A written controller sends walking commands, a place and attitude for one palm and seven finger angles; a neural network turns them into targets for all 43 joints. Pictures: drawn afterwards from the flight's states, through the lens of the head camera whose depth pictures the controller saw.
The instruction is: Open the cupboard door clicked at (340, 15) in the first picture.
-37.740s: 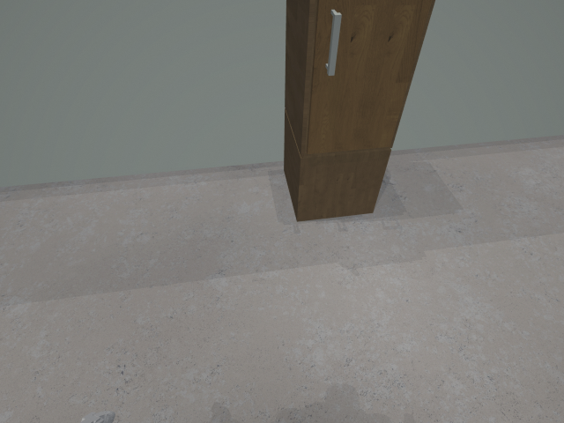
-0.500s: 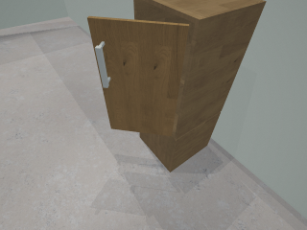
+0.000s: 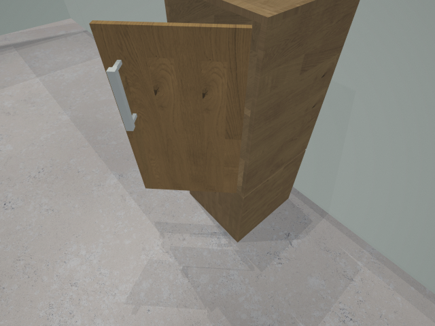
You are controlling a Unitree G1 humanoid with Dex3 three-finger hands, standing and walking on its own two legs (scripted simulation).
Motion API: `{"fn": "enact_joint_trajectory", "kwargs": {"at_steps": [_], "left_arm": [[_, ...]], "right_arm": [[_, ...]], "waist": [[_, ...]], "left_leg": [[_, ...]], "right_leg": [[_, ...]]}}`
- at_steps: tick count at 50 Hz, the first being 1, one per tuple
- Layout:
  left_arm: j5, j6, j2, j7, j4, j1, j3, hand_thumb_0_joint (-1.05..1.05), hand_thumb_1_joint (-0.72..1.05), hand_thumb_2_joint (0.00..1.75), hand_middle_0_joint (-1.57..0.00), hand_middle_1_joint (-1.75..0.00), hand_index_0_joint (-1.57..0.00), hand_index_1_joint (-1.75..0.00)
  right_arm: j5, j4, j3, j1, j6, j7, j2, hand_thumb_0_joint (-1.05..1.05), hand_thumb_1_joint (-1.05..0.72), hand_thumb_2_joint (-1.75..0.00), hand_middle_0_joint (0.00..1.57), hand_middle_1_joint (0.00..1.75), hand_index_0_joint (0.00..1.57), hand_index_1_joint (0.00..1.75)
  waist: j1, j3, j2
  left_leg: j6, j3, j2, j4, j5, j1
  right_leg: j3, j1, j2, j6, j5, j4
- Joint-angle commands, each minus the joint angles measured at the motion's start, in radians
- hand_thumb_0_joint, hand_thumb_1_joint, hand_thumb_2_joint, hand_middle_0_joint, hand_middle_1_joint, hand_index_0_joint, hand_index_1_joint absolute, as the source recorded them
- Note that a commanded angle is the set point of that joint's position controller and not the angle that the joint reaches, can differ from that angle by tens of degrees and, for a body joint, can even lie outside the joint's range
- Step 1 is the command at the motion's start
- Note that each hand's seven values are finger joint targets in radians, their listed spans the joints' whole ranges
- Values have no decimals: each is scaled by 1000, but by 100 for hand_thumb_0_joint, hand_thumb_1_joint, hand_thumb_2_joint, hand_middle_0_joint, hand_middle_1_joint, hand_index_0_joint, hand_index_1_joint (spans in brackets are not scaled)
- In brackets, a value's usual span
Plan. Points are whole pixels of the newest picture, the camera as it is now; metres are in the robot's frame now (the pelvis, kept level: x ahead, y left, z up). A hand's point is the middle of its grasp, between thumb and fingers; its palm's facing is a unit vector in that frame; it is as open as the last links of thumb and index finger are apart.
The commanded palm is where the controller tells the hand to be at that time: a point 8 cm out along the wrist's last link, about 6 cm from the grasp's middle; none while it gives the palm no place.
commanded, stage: shuffle to correct the standing spot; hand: left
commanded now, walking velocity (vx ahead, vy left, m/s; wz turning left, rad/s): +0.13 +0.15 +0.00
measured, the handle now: (124, 97) +0.60 +0.28 +0.09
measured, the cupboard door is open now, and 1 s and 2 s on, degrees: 45 45 45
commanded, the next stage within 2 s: come to a stop and stand still in 0.18 s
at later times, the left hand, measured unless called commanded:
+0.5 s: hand out of the picture +0.10 +0.26 -0.17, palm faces +0.07 -0.98 -0.21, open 7.4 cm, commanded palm none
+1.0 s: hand out of the picture +0.12 +0.26 -0.16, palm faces +0.05 -0.97 -0.22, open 7.3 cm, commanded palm none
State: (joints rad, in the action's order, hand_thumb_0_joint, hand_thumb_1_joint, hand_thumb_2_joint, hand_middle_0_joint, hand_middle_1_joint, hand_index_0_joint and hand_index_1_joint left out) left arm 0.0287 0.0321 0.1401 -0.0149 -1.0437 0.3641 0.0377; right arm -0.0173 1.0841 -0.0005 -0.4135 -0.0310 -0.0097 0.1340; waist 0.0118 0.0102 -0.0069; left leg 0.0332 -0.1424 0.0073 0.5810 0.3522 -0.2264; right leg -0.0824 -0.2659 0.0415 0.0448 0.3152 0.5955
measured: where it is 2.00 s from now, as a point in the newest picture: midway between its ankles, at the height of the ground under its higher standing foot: outside the picture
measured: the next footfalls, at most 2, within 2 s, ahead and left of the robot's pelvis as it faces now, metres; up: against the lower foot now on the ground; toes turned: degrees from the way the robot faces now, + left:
left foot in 0.30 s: +0.17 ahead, +0.18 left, +0.00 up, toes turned +7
right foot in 0.60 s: +0.13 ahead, -0.01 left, +0.00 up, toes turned +0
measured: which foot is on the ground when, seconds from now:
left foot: up 0.00-0.28, down 0.30-0.64, up 0.66-0.86, down 0.88-1.00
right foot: down 0.00-0.30, up 0.32-0.58, down 0.60-1.00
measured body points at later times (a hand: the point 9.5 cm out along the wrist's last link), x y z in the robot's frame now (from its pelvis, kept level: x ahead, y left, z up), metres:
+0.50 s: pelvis +0.08 +0.07 +0.00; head +0.10 +0.08 +0.45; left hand +0.09 +0.31 -0.15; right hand +0.13 -0.15 -0.14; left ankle +0.13 +0.18 -0.73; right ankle +0.06 -0.03 -0.70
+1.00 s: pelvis +0.06 +0.07 +0.01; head +0.06 +0.07 +0.46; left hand +0.11 +0.31 -0.14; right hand +0.10 -0.16 -0.15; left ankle +0.04 +0.17 -0.73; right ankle +0.08 -0.02 -0.73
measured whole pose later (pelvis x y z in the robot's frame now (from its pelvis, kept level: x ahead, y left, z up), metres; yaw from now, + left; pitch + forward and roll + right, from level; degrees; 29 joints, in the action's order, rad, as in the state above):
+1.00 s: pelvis +0.06 +0.07 +0.01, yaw +1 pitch -1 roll +0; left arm 0.01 0.00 0.17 -0.04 -0.98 0.26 0.00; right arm -0.02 0.99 -0.02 -0.28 0.00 -0.02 0.18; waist 0.00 -0.01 0.02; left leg 0.04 -0.05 -0.01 0.52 0.32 -0.19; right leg -0.08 -0.25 -0.01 0.04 0.25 0.51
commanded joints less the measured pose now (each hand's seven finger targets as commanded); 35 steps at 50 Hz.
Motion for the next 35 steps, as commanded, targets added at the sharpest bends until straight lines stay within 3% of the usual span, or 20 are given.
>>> {"fn": "enact_joint_trajectory", "kwargs": {"at_steps": [1, 4, 6, 9, 11, 13, 14, 15, 16, 17, 18, 20, 23, 25, 27, 29, 31, 32, 33, 35], "left_arm": [[-5, 23, 194, -22, -19, 256, 44, 0, 90, 90, -20, -30, -20, -30], [2, 24, 126, -30, 4, 132, 30, 0, 90, 90, -20, -30, -20, -30], [5, 25, 137, -26, 19, 78, 30, 0, 90, 90, -20, -30, -20, -30], [6, 20, 176, -20, 35, 35, 46, 0, 90, 90, -20, -30, -20, -30], [5, 6, 193, -15, 39, 7, 53, 0, 90, 90, -20, -30, -20, -30], [7, -13, 150, -11, 51, 24, 45, 0, 90, 90, -20, -30, -20, -30], [-3, -22, 103, -8, 62, 36, 41, 0, 90, 90, -20, -30, -20, -30], [0, -26, 68, -9, 83, 22, 27, 0, 90, 90, -20, -30, -20, -30], [0, -26, 58, -10, 103, 5, 21, 0, 90, 90, -20, -30, -20, -30], [4, -22, 38, -11, 94, -16, 13, 0, 90, 90, -20, -30, -20, -30], [4, -23, 27, -12, 67, 1, 8, 0, 90, 90, -20, -30, -20, -30], [-4, -30, 29, -8, 36, 50, 1, 0, 90, 90, -20, -30, -20, -30], [-13, -43, 35, -12, 30, 47, -10, 0, 90, 90, -20, -30, -20, -30], [-9, -51, 52, -12, 48, 32, -2, 0, 90, 90, -20, -30, -20, -30], [-5, -53, 60, -12, 59, 38, 5, 0, 90, 90, -20, -30, -20, -30], [2, -45, 87, -15, 73, 47, 11, 0, 90, 90, -20, -30, -20, -30], [4, -38, 148, -18, 97, 1, 13, 0, 90, 90, -20, -30, -20, -30], [-2, -32, 156, -18, 106, -21, 12, 0, 90, 90, -20, -30, -20, -30], [-1, -27, 146, -24, 111, -40, 12, 0, 90, 90, -20, -30, -20, -30], [-1, -27, 133, -26, 121, -80, 7, 0, 90, 90, -20, -30, -20, -30]], "right_arm": [[-2, -101, -26, 78, -17, -2, 86, 0, -90, -90, 20, 30, 20, 30], [-4, -93, -30, 108, 2, 14, 67, 0, -90, -90, 20, 30, 20, 30], [3, -99, -29, 106, 11, 28, 44, 0, -90, -90, 20, 30, 20, 30], [9, -101, -30, 98, 11, 36, 31, 0, -90, -90, 20, 30, 20, 30], [6, -86, -33, 42, 5, 32, 50, 0, -90, -90, 20, 30, 20, 30], [0, -67, -48, -57, -3, 21, 126, 0, -90, -90, 20, 30, 20, 30], [-14, -72, -70, -103, -6, 11, 222, 0, -90, -90, 20, 30, 20, 30], [-11, -73, -74, -141, 6, 1, 259, 0, -90, -90, 20, 30, 20, 30], [-11, -99, -72, -78, 12, -3, 249, 0, -90, -90, 20, 30, 20, 30], [-14, -113, -55, -2, 2, -6, 191, 0, -90, -90, 20, 30, 20, 30], [-15, -122, -43, 90, -5, -13, 154, 0, -90, -90, 20, 30, 20, 30], [-10, -131, -27, 145, -18, -19, 129, 0, -90, -90, 20, 30, 20, 30], [-7, -114, -35, 134, -9, -33, 147, 0, -90, -90, 20, 30, 20, 30], [-6, -107, -55, 115, 6, -36, 174, 0, -90, -90, 20, 30, 20, 30], [-5, -107, -65, 120, 18, -37, 184, 0, -90, -90, 20, 30, 20, 30], [1, -113, -64, 136, 24, -33, 159, 0, -90, -90, 20, 30, 20, 30], [10, -124, -51, 125, 35, -23, 86, 0, -90, -90, 20, 30, 20, 30], [7, -118, -49, 130, 46, -20, 65, 0, -90, -90, 20, 30, 20, 30], [4, -113, -47, 134, 54, -20, 54, 0, -90, -90, 20, 30, 20, 30], [4, -97, -46, 132, 57, -16, 51, 0, -90, -90, 20, 30, 20, 30]], "waist": [[85, 8, -107], [36, 125, -184], [13, 119, -178], [1, 107, -156], [-28, 92, -135], [-57, 28, 11], [-65, -16, 282], [-78, -51, 340], [-58, 1, 237], [-34, 32, 169], [4, 47, 189], [26, 11, 136], [10, -55, 105], [-4, -69, 93], [3, -58, 74], [13, -35, -3], [-16, -25, -173], [-19, -37, -183], [-20, -39, -194], [-27, -11, -144]], "left_leg": [[-19, 89, 38, 382, 208, -452], [-24, 116, 72, 418, 95, -455], [-32, 90, 63, 301, 15, -342], [-35, 34, 24, 130, -99, -147], [-40, -9, 0, 9, -177, -14], [-33, 48, 45, -91, -192, 138], [54, 329, 247, -188, -248, 198], [155, 491, 353, -325, -167, 149], [199, 509, 376, -360, -62, 48], [176, 454, 330, -371, -58, -60], [164, 411, 315, -357, -163, -121], [142, 279, 271, -328, -393, -132], [157, 248, 290, -263, -606, -18], [162, 251, 309, -233, -644, 4], [142, 244, 297, -205, -582, -38], [78, 203, 229, -132, -433, -105], [-13, 65, 62, -17, -107, -134], [-30, 65, 19, 64, 7, -109], [-31, 89, 22, 137, 73, -109], [-34, 106, 20, 222, 72, -126]], "right_leg": [[508, 325, 438, 239, -266, -326], [301, 191, 340, 174, -365, -329], [176, 95, 288, 129, -393, -332], [93, -27, 248, 83, -271, -314], [67, -78, 213, 54, -126, -255], [9, -120, 137, 17, -9, -20], [-76, -249, 24, -25, 224, 221], [-29, -285, -24, -23, 376, 453], [34, -293, 18, -6, 324, 536], [53, -256, 44, -2, 243, 541], [74, -226, 62, -14, 188, 525], [74, -109, 59, -36, 106, 388], [49, -60, 29, -54, 117, 188], [40, -38, 9, -51, 96, 115], [37, 11, -3, -45, 11, 31], [102, 68, 25, -30, -174, -126], [254, 20, 195, 52, -364, -202], [286, -22, 243, 104, -384, -240], [277, -29, 239, 131, -395, -261], [238, -40, 210, 145, -395, -257]]}}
